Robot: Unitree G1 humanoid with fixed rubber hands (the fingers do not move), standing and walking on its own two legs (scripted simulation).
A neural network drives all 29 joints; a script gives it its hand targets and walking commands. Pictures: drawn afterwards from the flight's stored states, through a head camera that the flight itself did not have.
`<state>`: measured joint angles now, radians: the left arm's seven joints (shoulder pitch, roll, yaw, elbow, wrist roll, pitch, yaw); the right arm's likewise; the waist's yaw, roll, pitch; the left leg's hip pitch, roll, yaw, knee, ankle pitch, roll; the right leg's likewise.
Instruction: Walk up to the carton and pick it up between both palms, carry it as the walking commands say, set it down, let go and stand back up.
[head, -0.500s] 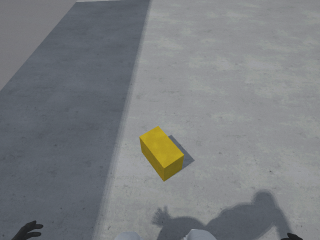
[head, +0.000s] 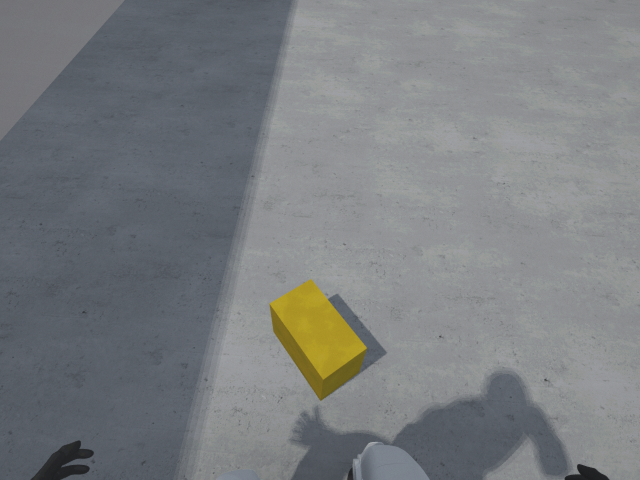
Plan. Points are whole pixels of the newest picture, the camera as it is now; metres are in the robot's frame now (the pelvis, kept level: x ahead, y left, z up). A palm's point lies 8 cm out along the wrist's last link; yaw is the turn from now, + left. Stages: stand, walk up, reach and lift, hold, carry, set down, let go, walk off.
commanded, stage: walk up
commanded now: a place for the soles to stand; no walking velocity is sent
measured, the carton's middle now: (315, 339) +0.55 -0.04 -0.65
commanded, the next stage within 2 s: none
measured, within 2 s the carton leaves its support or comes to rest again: neither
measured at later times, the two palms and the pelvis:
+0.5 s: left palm (37, 479) +0.15 +0.33 -0.07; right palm (571, 438) +0.15 -0.33 -0.07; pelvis +0.03 +0.00 +0.01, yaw +1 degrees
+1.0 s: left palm out of the picture +0.13 +0.20 -0.08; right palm out of the picture +0.14 -0.53 -0.05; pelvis +0.03 -0.15 -0.01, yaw +13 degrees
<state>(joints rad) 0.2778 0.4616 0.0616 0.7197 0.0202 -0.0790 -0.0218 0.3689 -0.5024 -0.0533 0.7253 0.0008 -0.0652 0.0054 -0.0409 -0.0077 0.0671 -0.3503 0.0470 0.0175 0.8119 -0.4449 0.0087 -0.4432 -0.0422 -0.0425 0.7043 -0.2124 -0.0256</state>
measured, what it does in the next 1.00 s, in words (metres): steps to the right: right foot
